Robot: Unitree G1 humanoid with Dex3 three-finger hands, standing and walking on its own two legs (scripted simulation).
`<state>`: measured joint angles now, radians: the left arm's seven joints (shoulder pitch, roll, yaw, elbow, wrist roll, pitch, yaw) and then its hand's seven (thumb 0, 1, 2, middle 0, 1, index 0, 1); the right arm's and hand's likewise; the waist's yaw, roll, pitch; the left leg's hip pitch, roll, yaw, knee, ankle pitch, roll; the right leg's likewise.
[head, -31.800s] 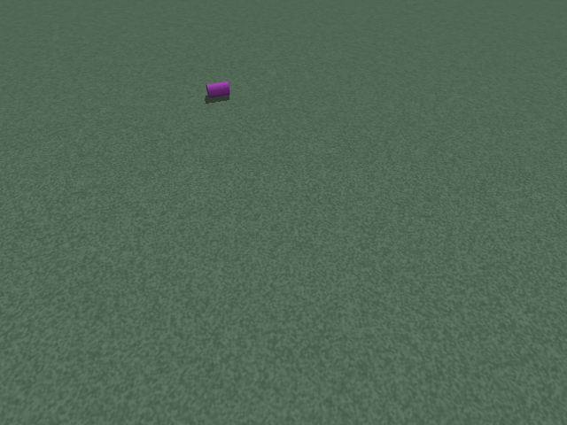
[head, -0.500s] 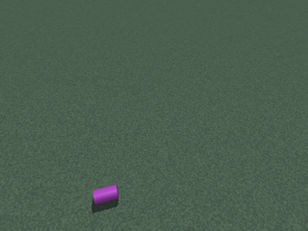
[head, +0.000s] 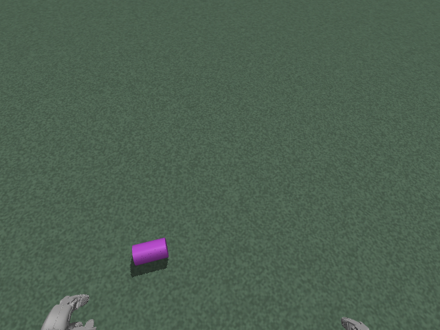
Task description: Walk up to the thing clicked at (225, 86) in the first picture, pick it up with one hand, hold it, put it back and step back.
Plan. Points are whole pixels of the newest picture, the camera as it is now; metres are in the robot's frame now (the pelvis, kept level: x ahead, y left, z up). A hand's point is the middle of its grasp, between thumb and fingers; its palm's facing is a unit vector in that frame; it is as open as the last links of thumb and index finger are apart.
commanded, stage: rise first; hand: left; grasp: from above
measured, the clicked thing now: (150, 251) +0.48 +0.28 -0.73
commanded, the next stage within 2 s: none
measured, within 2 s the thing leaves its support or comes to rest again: neither
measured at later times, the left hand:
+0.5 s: hand out of the picture +0.15 +0.27 -0.20, palm faces -0.10 -0.89 -0.45, open 14.1 cm
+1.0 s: hand out of the picture +0.14 +0.28 -0.24, palm faces -0.23 -0.81 -0.55, open 14.3 cm
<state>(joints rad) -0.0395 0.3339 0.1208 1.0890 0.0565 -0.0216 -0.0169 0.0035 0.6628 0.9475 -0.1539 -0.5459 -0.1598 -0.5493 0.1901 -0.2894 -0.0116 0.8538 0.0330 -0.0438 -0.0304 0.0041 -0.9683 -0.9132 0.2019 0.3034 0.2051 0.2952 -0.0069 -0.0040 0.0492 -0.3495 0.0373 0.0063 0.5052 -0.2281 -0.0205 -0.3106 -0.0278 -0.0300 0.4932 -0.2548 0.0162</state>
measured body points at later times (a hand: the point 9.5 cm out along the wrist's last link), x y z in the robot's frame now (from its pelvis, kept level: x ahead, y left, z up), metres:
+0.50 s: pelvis +0.01 +0.01 -0.06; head +0.09 +0.02 +0.38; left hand +0.15 +0.31 -0.17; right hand +0.16 -0.25 -0.15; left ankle +0.02 +0.13 -0.74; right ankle +0.00 -0.13 -0.74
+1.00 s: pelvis +0.00 +0.01 -0.11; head +0.11 +0.03 +0.33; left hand +0.15 +0.32 -0.21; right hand +0.18 -0.23 -0.20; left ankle +0.02 +0.13 -0.74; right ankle +0.00 -0.13 -0.74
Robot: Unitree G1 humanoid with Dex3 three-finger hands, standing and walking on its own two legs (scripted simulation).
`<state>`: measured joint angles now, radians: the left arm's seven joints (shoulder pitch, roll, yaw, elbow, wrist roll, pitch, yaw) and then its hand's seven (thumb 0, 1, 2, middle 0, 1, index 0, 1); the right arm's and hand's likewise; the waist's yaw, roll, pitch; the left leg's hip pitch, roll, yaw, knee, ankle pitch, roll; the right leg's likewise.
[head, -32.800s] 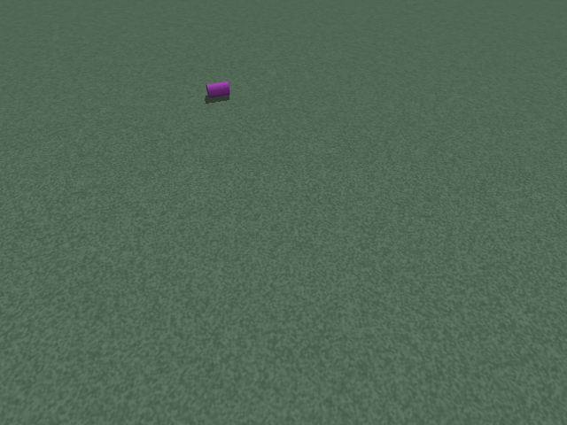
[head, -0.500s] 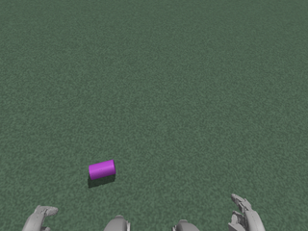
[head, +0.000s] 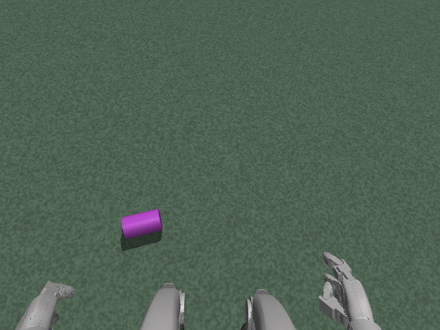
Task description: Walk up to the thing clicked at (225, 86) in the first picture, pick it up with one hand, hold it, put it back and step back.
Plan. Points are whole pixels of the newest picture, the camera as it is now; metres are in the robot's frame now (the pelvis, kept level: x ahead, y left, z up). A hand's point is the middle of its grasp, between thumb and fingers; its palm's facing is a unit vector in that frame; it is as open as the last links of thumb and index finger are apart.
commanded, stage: rise first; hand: left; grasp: from above
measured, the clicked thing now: (142, 223) +0.48 +0.28 -0.62
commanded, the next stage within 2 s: none
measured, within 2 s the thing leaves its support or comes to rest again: neither
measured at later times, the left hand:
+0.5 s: hand (97, 263) +0.28 +0.32 -0.34, palm faces -0.44 -0.27 -0.86, open 14.1 cm
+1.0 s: hand (111, 241) +0.37 +0.32 -0.44, palm faces -0.43 -0.11 -0.90, open 14.0 cm
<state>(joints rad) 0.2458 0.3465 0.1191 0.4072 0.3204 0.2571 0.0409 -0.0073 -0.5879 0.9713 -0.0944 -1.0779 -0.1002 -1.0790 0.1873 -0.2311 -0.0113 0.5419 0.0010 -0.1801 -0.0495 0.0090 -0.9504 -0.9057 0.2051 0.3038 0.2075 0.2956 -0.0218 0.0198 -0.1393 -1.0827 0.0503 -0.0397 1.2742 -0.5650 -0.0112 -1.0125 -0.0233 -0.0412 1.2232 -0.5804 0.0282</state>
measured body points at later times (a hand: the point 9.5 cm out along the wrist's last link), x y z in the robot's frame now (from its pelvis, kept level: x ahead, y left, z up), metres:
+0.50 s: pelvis -0.07 -0.01 -0.20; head +0.14 +0.01 +0.19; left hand +0.30 +0.33 -0.29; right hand +0.07 -0.28 -0.34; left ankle +0.02 +0.12 -0.63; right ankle +0.00 -0.14 -0.63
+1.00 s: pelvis -0.08 +0.00 -0.29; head +0.15 +0.05 +0.09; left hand +0.39 +0.33 -0.39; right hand -0.04 -0.28 -0.40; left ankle +0.02 +0.12 -0.63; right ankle +0.00 -0.14 -0.63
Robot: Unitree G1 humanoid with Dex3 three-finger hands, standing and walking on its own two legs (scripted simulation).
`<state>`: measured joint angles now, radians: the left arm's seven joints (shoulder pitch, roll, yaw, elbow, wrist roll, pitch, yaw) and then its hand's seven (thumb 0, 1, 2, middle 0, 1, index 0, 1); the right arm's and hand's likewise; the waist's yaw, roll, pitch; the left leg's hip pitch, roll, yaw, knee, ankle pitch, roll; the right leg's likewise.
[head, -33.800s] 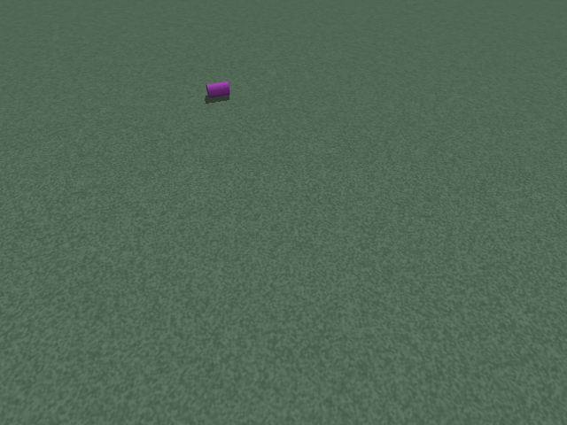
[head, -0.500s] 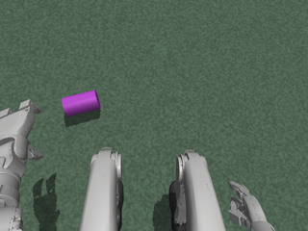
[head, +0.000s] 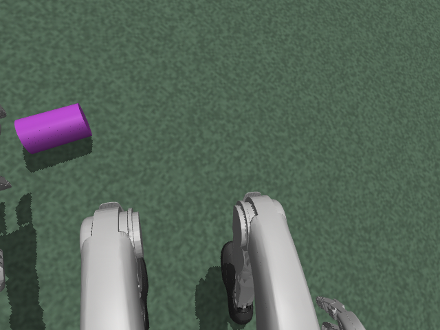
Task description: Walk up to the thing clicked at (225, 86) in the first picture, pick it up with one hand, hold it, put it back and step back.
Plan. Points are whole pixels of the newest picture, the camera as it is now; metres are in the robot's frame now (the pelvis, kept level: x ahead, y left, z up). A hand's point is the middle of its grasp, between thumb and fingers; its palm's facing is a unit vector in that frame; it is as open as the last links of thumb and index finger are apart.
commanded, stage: rise first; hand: left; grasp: from above
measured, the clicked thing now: (56, 128) +0.53 +0.34 -0.33
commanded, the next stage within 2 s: none
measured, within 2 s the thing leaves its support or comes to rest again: neither
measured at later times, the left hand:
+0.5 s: hand (9, 144) +0.45 +0.37 -0.20, palm faces -0.42 -0.17 -0.89, open 13.9 cm
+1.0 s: hand (16, 139) +0.46 +0.37 -0.22, palm faces -0.41 -0.17 -0.89, open 14.1 cm
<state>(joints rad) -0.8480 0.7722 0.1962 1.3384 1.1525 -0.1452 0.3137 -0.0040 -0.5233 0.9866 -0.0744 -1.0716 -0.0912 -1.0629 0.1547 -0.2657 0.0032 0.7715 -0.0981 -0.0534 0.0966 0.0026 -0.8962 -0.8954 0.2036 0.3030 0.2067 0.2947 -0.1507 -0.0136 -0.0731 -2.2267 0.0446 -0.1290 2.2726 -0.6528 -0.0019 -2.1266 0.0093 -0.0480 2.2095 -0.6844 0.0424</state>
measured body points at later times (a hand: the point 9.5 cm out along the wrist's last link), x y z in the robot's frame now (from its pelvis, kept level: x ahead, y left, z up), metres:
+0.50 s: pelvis +0.01 +0.00 -0.03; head +0.26 +0.08 +0.33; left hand +0.47 +0.37 -0.15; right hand +0.07 -0.27 -0.14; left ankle +0.09 +0.13 -0.34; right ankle +0.10 -0.13 -0.34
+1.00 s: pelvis +0.01 +0.00 -0.05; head +0.27 +0.08 +0.31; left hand +0.48 +0.37 -0.17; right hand +0.06 -0.27 -0.15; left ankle +0.09 +0.13 -0.34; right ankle +0.10 -0.13 -0.34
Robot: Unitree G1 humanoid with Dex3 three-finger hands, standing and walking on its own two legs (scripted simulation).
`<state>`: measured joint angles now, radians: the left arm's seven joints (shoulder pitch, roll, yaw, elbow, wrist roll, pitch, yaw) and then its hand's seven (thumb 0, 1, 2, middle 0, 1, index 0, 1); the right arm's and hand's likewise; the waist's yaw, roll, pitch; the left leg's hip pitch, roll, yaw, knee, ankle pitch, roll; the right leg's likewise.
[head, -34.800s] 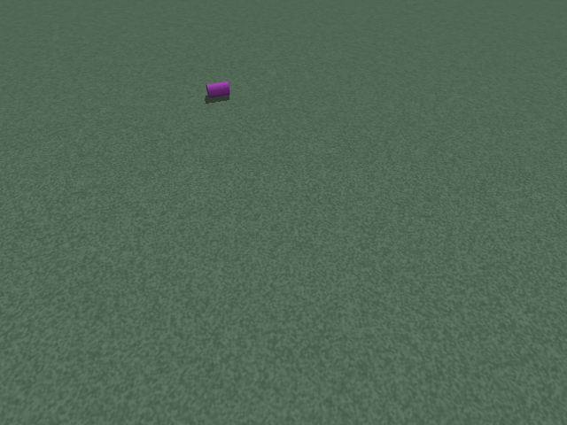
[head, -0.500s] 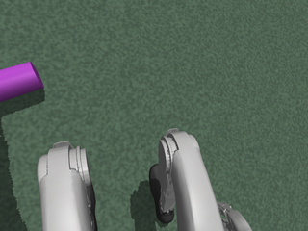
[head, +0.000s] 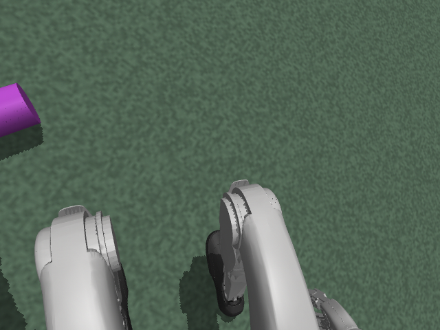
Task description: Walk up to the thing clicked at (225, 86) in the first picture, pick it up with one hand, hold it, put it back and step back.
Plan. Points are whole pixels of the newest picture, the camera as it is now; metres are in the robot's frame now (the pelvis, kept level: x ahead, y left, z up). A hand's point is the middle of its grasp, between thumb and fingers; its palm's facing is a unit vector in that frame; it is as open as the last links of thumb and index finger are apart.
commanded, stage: rise first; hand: left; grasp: from above
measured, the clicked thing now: out of the picture +0.50 +0.37 -0.28
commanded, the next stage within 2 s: none
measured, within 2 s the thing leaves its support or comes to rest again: neither
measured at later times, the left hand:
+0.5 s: hand out of the picture +0.45 +0.39 -0.18, palm faces -0.39 -0.20 -0.90, open 14.1 cm
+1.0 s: hand out of the picture +0.44 +0.40 -0.17, palm faces -0.39 -0.19 -0.90, open 14.1 cm
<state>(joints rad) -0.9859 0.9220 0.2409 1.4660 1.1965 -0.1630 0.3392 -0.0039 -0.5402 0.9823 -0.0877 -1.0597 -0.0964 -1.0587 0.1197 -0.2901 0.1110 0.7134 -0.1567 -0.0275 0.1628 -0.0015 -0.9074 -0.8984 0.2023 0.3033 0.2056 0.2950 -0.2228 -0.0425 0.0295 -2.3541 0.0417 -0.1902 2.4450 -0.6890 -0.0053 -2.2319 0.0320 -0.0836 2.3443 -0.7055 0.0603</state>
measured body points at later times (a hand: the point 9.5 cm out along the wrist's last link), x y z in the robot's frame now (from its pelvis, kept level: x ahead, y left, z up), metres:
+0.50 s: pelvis +0.00 +0.00 -0.01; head +0.26 +0.10 +0.35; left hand +0.46 +0.40 -0.13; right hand +0.06 -0.27 -0.10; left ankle +0.07 +0.13 -0.29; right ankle +0.10 -0.13 -0.29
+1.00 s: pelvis +0.00 +0.00 +0.00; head +0.26 +0.10 +0.36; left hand +0.46 +0.40 -0.12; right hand +0.07 -0.27 -0.09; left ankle +0.07 +0.13 -0.29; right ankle +0.10 -0.13 -0.29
